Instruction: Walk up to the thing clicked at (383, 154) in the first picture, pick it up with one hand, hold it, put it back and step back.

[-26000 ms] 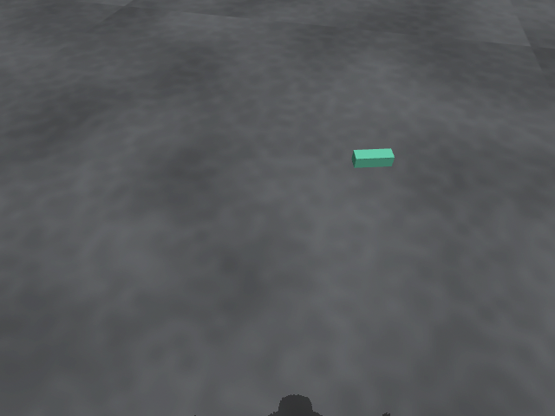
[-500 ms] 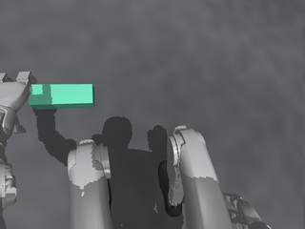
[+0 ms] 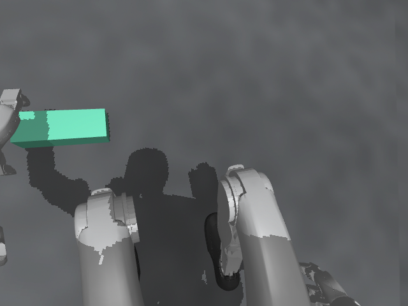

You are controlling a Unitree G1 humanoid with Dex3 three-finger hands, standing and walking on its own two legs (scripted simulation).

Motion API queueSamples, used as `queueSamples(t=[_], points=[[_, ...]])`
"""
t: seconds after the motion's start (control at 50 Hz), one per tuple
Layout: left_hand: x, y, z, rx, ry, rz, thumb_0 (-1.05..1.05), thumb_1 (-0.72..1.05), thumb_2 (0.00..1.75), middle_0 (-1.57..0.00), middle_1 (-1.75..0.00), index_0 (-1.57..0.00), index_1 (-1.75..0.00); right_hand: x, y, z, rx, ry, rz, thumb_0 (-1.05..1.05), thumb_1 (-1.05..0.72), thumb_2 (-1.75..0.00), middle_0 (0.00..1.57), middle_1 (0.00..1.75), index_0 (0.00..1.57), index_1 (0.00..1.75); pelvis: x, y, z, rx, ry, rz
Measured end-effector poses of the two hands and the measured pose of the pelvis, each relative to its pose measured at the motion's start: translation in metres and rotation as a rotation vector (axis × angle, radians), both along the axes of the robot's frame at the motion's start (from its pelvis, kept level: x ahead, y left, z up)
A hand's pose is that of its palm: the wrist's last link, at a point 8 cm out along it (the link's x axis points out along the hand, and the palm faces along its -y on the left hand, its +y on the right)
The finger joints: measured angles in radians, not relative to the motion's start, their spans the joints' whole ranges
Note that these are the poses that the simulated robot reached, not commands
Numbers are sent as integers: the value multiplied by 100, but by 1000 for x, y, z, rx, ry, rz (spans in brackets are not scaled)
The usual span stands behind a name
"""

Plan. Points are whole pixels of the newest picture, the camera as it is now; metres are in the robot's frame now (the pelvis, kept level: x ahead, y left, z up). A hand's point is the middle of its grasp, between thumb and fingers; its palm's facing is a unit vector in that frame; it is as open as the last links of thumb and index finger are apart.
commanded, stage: rise first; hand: left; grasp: from above
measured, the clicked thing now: (64, 128) +0.50 +0.26 -0.30
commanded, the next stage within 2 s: approach in 0.08 s
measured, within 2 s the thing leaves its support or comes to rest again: neither
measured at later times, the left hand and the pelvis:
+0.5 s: hand (41, 118) +0.48 +0.27 -0.18, palm faces -0.42 -0.01 -0.91, open 13.9 cm; pelvis +0.00 +0.00 +0.00, yaw -1 degrees
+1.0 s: hand (23, 137) +0.45 +0.31 -0.19, palm faces -0.55 -0.07 -0.83, open 14.0 cm; pelvis -0.01 +0.00 +0.00, yaw -1 degrees
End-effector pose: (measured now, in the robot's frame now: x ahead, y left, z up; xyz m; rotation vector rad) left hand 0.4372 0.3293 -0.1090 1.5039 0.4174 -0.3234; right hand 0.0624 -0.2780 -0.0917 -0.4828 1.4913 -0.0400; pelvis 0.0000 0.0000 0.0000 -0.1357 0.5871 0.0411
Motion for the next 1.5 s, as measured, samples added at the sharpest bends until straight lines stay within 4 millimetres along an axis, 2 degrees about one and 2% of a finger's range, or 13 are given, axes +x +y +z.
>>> queueSamples(t=[0.24,0.32,0.42,0.58,0.68,0.76,0.86,0.98,1.06,1.16,1.28,1.38,1.5], points=[[8,-3,-9,17,5,14,0,-53,102,-8,-99,-7,-99,1,6,-2,8,-8,0,0,-91,-90,20,30,21,30,2,2,-2,-7,9,-1],[12,-9,-12,22,17,-10,0,-52,100,-8,-102,-8,-101,0,8,0,10,-5,-1,0,-91,-90,20,30,21,30,2,3,-2,-7,11,1],[29,-32,-13,4,-4,-64,-1,-50,97,-8,-105,-10,-102,-5,8,4,-1,-5,-11,0,-92,-89,20,30,21,30,2,3,-2,-10,16,0],[71,-81,-7,-2,-82,-109,0,-49,97,-8,-106,-10,-104,-25,6,15,-27,-16,-55,0,-92,-89,20,30,21,30,2,4,-2,-18,25,-8],[84,-94,-1,44,-83,-75,0,-50,97,-8,-106,-10,-104,-45,8,17,-8,2,-103,0,-92,-89,20,30,21,30,1,3,0,-13,32,-12],[80,-89,-1,67,-32,-17,0,-50,98,-8,-106,-10,-103,-59,12,14,24,22,-132,0,-92,-89,20,30,21,30,-1,2,2,-7,25,-17],[57,-64,-12,64,75,51,0,-50,98,-8,-105,-9,-103,-64,15,8,52,42,-130,0,-92,-89,20,30,21,30,-5,0,2,-2,6,-16],[26,-26,-25,12,126,56,0,-50,97,-8,-106,-10,-104,-52,11,4,38,69,-50,0,-92,-89,20,30,21,30,-8,0,-3,-10,-19,-11],[20,-15,-24,-14,74,-19,0,-50,96,-8,-107,-10,-104,-36,6,6,-2,68,1,0,-92,-89,20,30,21,30,-7,2,-6,-22,-27,-8],[28,-28,-18,-38,-8,-116,-1,-49,98,-9,-108,-11,-105,-11,3,13,-51,24,31,0,-92,-89,20,30,21,30,-4,7,-7,-36,-27,0],[58,-53,-3,-25,-113,-131,-1,-47,102,-9,-110,-11,-107,8,6,24,-77,-77,22,0,-92,-89,20,30,21,30,-2,12,-4,-46,-8,1],[78,-62,4,37,-95,-65,0,-46,99,-8,-107,-10,-104,-5,11,25,-54,-98,-8,0,-91,-89,20,30,21,30,-4,12,-3,-44,11,-4],[72,-69,-22,55,35,-2,0,-46,96,-8,-106,-10,-103,-42,20,18,4,-32,-57,0,-91,-89,20,30,21,30,-7,10,-4,-35,7,-11]])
